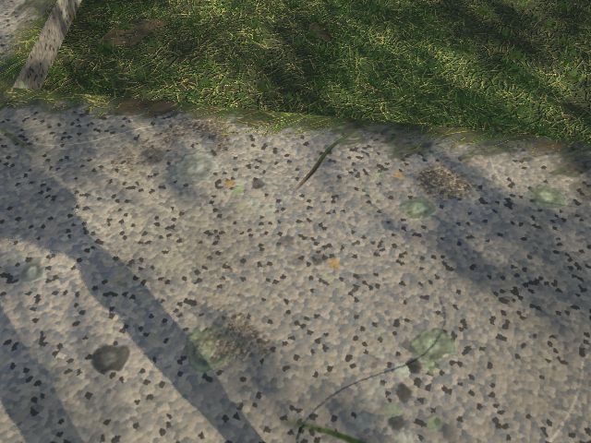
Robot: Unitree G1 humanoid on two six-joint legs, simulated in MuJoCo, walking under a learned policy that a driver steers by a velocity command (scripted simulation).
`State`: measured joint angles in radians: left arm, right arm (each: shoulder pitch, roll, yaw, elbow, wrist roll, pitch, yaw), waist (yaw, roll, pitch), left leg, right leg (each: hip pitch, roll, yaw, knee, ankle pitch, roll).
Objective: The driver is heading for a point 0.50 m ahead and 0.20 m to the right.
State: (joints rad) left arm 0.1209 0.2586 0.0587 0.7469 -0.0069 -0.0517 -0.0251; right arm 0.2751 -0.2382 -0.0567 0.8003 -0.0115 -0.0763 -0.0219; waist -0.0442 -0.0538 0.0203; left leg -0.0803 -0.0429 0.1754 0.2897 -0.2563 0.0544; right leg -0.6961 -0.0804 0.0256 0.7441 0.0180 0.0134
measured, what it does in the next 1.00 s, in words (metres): steps on the spot, turning right: right foot, then left foot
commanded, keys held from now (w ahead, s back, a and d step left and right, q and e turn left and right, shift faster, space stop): e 1.00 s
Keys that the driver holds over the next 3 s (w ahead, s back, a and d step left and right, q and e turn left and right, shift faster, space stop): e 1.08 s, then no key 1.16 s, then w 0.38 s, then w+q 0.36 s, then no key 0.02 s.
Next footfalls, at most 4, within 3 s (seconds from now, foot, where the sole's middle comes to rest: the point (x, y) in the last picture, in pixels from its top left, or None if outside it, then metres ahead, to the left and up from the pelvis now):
0.12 right None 0.21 -0.12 -0.78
0.54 left None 0.22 0.11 -0.78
0.96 right None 0.06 -0.11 -0.78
1.40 left None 0.21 0.08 -0.78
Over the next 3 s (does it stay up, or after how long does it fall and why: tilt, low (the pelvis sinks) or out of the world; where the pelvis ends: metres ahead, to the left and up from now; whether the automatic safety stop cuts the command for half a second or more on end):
stays up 0.28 -0.17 -0.02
